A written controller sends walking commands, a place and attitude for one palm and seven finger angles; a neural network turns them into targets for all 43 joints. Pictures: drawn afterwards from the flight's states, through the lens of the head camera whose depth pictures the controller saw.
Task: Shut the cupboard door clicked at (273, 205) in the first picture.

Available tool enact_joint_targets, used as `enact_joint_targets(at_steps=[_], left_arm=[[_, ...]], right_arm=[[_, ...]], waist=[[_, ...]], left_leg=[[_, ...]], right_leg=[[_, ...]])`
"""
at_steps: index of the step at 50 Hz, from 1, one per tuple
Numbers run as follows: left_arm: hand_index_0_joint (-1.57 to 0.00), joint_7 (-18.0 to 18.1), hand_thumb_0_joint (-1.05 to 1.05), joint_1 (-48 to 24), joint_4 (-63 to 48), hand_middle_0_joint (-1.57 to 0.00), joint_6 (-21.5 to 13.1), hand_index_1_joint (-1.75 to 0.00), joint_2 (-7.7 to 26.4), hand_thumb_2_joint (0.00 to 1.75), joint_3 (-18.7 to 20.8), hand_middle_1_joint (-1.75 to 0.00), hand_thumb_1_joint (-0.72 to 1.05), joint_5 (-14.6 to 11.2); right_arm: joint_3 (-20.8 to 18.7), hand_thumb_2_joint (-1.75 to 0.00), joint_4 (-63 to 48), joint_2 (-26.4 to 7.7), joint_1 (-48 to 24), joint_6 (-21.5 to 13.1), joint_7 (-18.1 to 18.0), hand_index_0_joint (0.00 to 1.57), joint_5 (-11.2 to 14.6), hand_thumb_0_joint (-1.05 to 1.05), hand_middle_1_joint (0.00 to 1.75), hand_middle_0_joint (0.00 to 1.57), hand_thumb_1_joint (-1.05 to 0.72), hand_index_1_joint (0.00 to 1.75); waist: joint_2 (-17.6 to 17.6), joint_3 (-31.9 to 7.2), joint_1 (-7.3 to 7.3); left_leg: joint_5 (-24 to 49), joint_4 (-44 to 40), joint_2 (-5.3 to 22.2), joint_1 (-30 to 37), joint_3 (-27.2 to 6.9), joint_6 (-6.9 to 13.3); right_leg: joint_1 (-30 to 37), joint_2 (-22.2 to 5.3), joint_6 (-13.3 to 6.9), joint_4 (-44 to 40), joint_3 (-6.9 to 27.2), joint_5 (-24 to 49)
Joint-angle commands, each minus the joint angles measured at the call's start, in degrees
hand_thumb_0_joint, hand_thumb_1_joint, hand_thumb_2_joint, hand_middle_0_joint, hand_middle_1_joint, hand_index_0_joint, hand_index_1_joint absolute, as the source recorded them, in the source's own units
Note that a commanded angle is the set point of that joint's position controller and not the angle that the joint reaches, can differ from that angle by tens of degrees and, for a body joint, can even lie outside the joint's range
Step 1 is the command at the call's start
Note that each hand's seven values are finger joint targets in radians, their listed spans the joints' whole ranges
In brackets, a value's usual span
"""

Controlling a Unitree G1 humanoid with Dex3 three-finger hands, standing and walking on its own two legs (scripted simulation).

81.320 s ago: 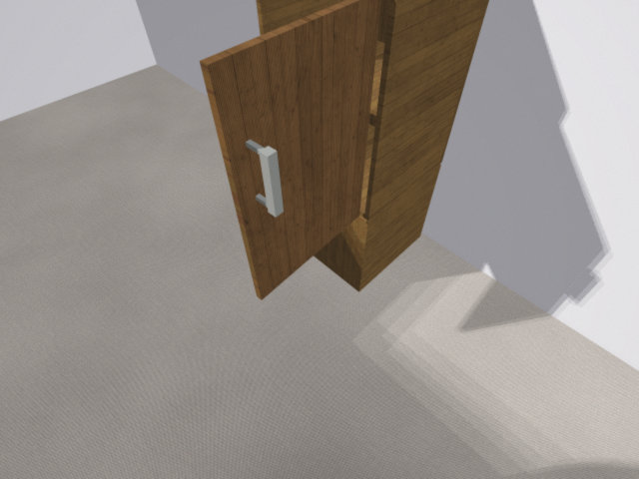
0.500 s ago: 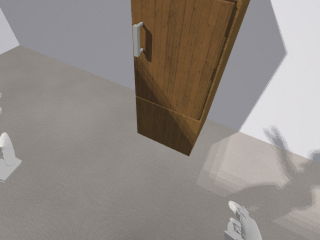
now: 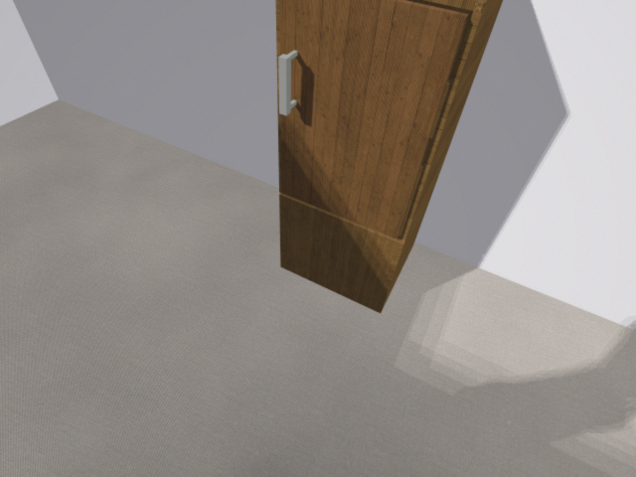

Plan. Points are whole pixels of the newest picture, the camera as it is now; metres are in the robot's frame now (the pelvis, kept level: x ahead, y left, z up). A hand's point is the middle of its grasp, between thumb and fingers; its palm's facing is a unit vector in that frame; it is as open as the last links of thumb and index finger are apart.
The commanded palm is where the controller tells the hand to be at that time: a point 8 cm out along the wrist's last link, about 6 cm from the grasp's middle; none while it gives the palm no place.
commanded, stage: let the arm hang, fingers relaxed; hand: left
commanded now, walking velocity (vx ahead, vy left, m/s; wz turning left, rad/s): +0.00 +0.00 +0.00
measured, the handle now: (289, 83) +0.95 +0.10 +0.05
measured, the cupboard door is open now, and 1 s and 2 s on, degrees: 0 0 0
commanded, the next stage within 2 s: look to check the result in 0.80 s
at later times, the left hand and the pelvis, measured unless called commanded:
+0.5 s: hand out of the picture -0.05 +0.19 -0.16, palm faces +0.02 -0.97 -0.23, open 7.4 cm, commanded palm none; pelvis -0.01 +0.00 +0.01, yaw -1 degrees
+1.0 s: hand out of the picture -0.03 +0.15 -0.16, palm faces +0.01 -0.99 -0.17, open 7.4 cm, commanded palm none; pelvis +0.00 +0.00 +0.01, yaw -2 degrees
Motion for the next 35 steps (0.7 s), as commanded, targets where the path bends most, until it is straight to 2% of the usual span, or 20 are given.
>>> enact_joint_targets(at_steps=[1,2,3,6,8,10,13,17,18,19,23,30,35], left_arm=[[-0.2,-0.2,0.0,1.3,1.5,-0.2,-2.8,-0.3,8.3,0.9,2.3,-0.3,0.9,0.1],[-0.2,-0.3,0.0,3.1,3.9,-0.2,-2.8,-0.3,8.0,0.9,2.4,-0.3,0.9,0.1],[-0.2,-0.4,0.0,4.2,6.0,-0.2,-2.8,-0.3,8.3,0.9,2.2,-0.3,0.9,0.0],[-0.2,-0.6,0.0,5.2,10.7,-0.2,-3.2,-0.3,7.5,0.9,1.8,-0.3,0.9,0.1],[-0.2,-0.5,0.0,5.5,13.0,-0.2,-3.7,-0.3,7.3,0.9,1.5,-0.3,0.9,0.0],[-0.2,-0.4,0.0,5.1,14.7,-0.2,-4.1,-0.3,7.4,0.9,1.4,-0.3,0.9,0.0],[-0.2,0.0,0.0,4.7,16.9,-0.2,-4.2,-0.3,6.9,0.9,1.2,-0.3,0.9,-0.1],[-0.2,0.3,0.0,5.1,18.8,-0.2,-4.1,-0.3,6.3,0.9,1.0,-0.3,0.9,0.0],[-0.2,0.4,0.0,5.3,19.0,-0.2,-3.9,-0.3,6.1,0.9,1.0,-0.3,0.9,0.0],[-0.2,0.4,0.0,5.7,19.3,-0.2,-4.0,-0.3,6.4,0.9,1.0,-0.3,0.9,0.1],[-0.2,0.5,0.0,6.1,20.0,-0.2,-3.8,-0.3,5.2,0.9,1.0,-0.3,0.9,0.2],[-0.2,0.7,0.0,6.2,20.0,-0.2,-4.0,-0.3,3.8,0.9,0.9,-0.3,0.9,0.1],[-0.2,0.8,0.0,5.6,20.2,-0.2,-4.4,-0.3,3.1,0.9,0.9,-0.3,0.9,0.0]], right_arm=[[-1.7,-0.9,-0.7,-5.7,-0.7,-1.7,-1.2,0.2,-0.4,0.0,0.3,0.2,-0.9,0.3],[-1.9,-0.9,0.2,-5.8,-0.8,-1.7,-1.4,0.2,-0.3,0.0,0.3,0.2,-0.9,0.3],[-2.0,-0.9,1.1,-5.8,-0.4,-1.7,-1.6,0.2,-0.1,0.0,0.3,0.2,-0.9,0.3],[-2.4,-0.9,3.5,-5.4,2.0,-1.8,-2.0,0.2,0.3,0.0,0.3,0.2,-0.9,0.3],[-2.6,-0.9,5.2,-5.0,3.2,-1.9,-2.1,0.2,0.5,0.0,0.3,0.2,-0.9,0.3],[-2.7,-0.9,6.7,-4.8,4.2,-1.9,-2.2,0.2,0.7,0.0,0.3,0.2,-0.9,0.3],[-2.7,-0.9,8.9,-3.8,5.9,-1.6,-2.2,0.2,0.7,0.0,0.3,0.2,-0.9,0.3],[-2.7,-0.9,11.0,-2.9,6.4,-1.2,-2.1,0.2,0.7,0.0,0.3,0.2,-0.9,0.3],[-2.7,-0.9,11.3,-2.5,6.6,-1.1,-2.1,0.2,0.7,0.0,0.3,0.2,-0.9,0.3],[-2.8,-0.9,11.4,-2.7,6.4,-1.1,-2.1,0.2,0.8,0.0,0.3,0.2,-0.9,0.3],[-2.6,-0.9,12.2,-1.1,6.3,-0.9,-2.1,0.2,0.6,0.0,0.3,0.2,-0.9,0.3],[-2.2,-0.9,12.5,0.7,6.2,-1.4,-2.2,0.2,0.6,0.0,0.3,0.2,-0.9,0.3],[-2.0,-0.9,12.8,1.3,6.7,-1.8,-2.3,0.2,0.7,0.0,0.3,0.2,-0.9,0.3]], waist=[[14.7,2.2,1.81],[18.1,1.5,2.55],[19.0,0.5,2.9],[11.8,-0.9,2.76],[7.3,-1.3,2.4],[2.3,-0.1,1.85],[-1.3,3.0,0.99],[-2.0,6.3,0.69],[-1.3,7.1,0.74],[-0.3,6.7,0.9],[-0.3,8.2,0.95],[2.5,7.1,1.3],[2.5,5.8,1.27]], left_leg=[[-9.8,-16.0,6.2,2.2,-11.4,1.0],[-12.9,-18.3,6.6,0.8,-12.1,1.2],[-14.7,-19.6,6.7,0.5,-12.3,1.3],[-14.7,-20.1,6.9,2.4,-12.1,1.2],[-11.9,-18.7,6.4,4.5,-10.7,1.0],[-8.3,-16.9,5.9,6.6,-9.7,0.7],[-6.2,-15.6,5.4,9.3,-8.1,0.4],[-6.5,-15.4,5.3,9.8,-7.6,0.3],[-7.4,-15.6,5.2,9.5,-7.6,0.4],[-7.2,-15.6,5.2,9.7,-7.3,0.4],[-8.5,-16.0,4.9,8.5,-7.1,0.2],[-6.7,-17.0,5.0,7.6,-6.9,0.0],[-3.0,-16.3,4.8,8.5,-6.4,-0.2]], right_leg=[[-3.2,-2.8,-2.3,-9.1,4.5,-0.5],[-0.4,-2.4,-2.2,-8.2,3.6,0.8],[1.3,-2.2,-2.2,-7.9,3.2,1.7],[2.6,-2.3,-2.3,-10.1,3.3,2.6],[2.1,-3.1,-2.5,-12.2,4.2,3.4],[-0.1,-4.1,-3.0,-14.5,5.6,2.7],[-5.2,-4.8,-3.0,-16.7,6.4,-1.2],[-8.8,-4.8,-2.7,-17.8,6.6,-4.6],[-9.4,-4.8,-2.6,-17.8,6.7,-5.5],[-9.3,-4.6,-2.6,-17.8,7.0,-5.2],[-10.6,-4.5,-2.3,-17.7,7.1,-6.8],[-7.7,-4.3,-2.0,-16.5,6.7,-1.1],[-5.7,-4.6,-2.0,-16.3,6.4,2.5]])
